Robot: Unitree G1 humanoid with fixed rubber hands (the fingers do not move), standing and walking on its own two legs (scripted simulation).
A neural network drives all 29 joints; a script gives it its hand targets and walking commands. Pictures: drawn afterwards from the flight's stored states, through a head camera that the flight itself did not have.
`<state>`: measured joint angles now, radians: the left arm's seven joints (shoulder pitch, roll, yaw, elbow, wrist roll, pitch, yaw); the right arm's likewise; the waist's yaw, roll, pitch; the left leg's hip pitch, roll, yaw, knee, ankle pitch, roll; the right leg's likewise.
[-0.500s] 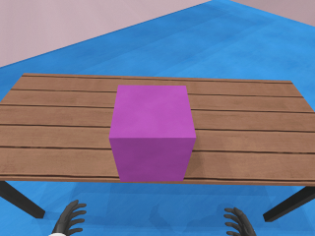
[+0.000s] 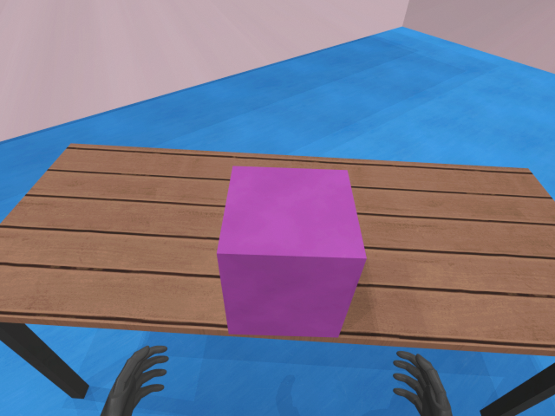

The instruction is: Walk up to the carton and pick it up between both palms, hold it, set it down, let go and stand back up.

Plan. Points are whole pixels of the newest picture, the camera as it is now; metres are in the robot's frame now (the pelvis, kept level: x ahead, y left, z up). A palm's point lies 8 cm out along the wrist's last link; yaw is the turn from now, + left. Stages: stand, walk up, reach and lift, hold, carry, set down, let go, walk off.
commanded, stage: reach and lift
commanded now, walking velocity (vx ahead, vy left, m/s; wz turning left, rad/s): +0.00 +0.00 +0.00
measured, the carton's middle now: (286, 253) +0.42 +0.01 -0.02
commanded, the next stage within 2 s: none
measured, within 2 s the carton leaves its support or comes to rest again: neither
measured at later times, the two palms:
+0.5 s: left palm (131, 363) +0.21 +0.23 -0.03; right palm (415, 374) +0.21 -0.18 -0.04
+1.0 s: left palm (143, 295) +0.29 +0.22 +0.03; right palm (416, 313) +0.28 -0.18 +0.02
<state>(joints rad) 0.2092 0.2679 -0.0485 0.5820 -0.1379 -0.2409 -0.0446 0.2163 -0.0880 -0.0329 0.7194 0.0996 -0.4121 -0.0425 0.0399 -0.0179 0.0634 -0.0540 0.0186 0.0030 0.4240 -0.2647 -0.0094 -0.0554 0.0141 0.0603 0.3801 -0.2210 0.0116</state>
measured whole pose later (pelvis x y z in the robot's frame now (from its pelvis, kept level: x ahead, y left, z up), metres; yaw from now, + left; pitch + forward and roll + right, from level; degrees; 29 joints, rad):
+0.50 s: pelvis +0.00 +0.00 -0.01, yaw +1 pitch -4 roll -1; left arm 0.04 0.28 -0.07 0.67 -0.22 -0.39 -0.05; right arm 0.06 -0.07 0.02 0.75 0.16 -0.50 -0.09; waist 0.02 -0.02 0.06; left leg -0.15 0.01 -0.02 0.53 -0.31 -0.01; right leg -0.14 0.01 0.04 0.49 -0.27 0.01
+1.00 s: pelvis +0.01 +0.00 +0.00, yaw +0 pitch -4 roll -1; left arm -0.14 0.27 -0.01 0.50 -0.21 -0.07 -0.05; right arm -0.07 -0.13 0.04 0.52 0.23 -0.20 -0.15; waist 0.02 -0.01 0.05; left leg -0.07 0.02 0.00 0.40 -0.26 -0.01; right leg -0.06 0.01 0.05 0.34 -0.21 0.02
